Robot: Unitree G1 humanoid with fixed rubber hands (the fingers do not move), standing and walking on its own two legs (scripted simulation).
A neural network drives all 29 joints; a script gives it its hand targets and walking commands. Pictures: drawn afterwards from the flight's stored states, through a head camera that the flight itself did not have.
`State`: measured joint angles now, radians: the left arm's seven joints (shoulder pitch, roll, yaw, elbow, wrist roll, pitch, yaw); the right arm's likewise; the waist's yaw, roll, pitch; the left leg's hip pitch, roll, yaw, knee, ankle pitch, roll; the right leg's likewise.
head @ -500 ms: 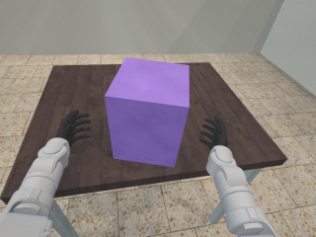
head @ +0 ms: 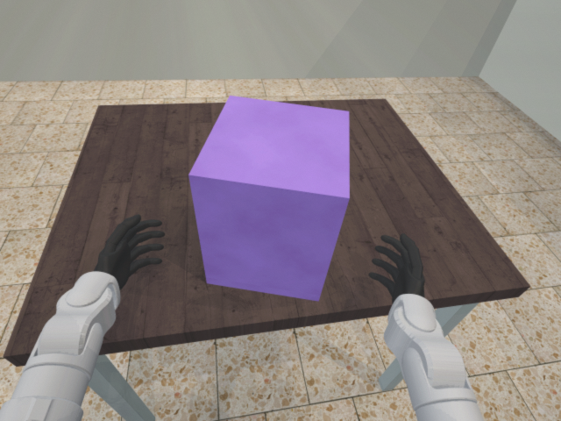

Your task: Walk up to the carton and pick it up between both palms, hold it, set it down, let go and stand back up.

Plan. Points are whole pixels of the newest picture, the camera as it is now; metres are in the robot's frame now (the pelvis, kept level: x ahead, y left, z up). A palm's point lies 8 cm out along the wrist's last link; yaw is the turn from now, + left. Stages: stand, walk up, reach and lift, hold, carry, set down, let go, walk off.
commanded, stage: set down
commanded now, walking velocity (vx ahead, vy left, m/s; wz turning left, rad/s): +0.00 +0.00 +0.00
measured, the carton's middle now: (275, 200) +0.45 +0.01 +0.07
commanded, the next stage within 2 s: none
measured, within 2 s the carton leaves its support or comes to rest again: neither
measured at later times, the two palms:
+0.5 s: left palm (96, 306) +0.26 +0.25 +0.06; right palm (406, 314) +0.25 -0.15 +0.07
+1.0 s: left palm (94, 391) +0.17 +0.23 +0.03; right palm (428, 360) +0.20 -0.18 +0.04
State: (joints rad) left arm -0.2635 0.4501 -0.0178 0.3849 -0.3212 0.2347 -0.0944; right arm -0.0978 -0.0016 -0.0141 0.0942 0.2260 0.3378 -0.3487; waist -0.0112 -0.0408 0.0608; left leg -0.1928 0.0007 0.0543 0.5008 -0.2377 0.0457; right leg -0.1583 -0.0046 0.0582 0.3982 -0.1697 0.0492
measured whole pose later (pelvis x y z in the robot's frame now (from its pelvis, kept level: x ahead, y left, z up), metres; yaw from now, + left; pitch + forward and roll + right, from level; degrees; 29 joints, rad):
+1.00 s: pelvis +0.02 -0.02 +0.00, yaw +2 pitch -9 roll -2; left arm 0.41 0.44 0.00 -0.16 -0.28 0.20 -0.10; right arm 0.50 0.00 0.07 -0.27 0.15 0.25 -0.27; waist 0.08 -0.03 0.14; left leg -0.04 0.02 0.01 0.45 -0.25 0.02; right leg 0.01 0.01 0.01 0.33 -0.19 0.02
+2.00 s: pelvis +0.03 -0.04 +0.01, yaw +1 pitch -7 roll -1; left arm 0.33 0.34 0.00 0.17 -0.17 0.18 -0.09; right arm 0.38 0.00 0.07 0.16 0.08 0.06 -0.15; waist 0.06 -0.03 0.13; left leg -0.05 0.03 0.02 0.40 -0.24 -0.01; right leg -0.03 0.02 0.02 0.36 -0.21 0.00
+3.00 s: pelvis +0.04 -0.05 +0.00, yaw +2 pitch -2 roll +0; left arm 0.22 0.32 0.03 0.81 0.04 -0.01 -0.02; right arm 0.20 -0.31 -0.04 0.90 -0.04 -0.03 0.02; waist 0.00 0.00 0.04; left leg -0.16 0.02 0.00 0.47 -0.27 -0.02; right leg -0.15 0.02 0.00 0.47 -0.28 -0.02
